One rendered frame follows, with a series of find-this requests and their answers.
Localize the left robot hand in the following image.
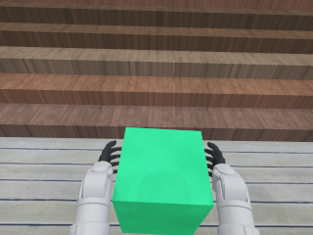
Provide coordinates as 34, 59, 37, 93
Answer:
98, 140, 122, 174

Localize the right robot hand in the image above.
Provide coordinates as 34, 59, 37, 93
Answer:
204, 142, 226, 177

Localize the right robot forearm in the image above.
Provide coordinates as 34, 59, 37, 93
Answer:
212, 164, 260, 235

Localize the left robot forearm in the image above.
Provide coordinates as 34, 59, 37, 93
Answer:
67, 161, 113, 235

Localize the carton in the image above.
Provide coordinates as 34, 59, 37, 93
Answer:
112, 127, 214, 235

